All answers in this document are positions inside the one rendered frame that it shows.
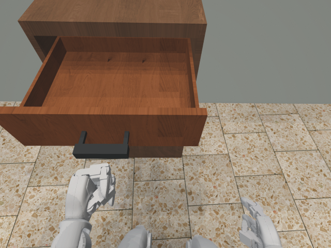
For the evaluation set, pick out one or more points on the left robot hand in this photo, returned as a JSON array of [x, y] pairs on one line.
[[95, 181]]

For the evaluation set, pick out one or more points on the drawer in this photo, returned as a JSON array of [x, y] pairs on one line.
[[106, 86]]

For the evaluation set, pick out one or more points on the right robot thigh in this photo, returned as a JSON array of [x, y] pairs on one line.
[[198, 242]]

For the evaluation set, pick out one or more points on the cabinet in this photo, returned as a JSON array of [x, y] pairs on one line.
[[44, 20]]

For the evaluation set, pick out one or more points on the robot thigh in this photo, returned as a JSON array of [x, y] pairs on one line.
[[137, 238], [198, 242]]

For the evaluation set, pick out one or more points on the left robot thigh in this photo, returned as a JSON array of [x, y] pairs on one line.
[[137, 238]]

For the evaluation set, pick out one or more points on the handle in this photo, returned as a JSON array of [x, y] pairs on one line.
[[101, 151]]

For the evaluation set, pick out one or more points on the robot left forearm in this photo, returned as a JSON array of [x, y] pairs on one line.
[[74, 233]]

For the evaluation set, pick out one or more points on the right robot hand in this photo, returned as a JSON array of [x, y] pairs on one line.
[[263, 232]]

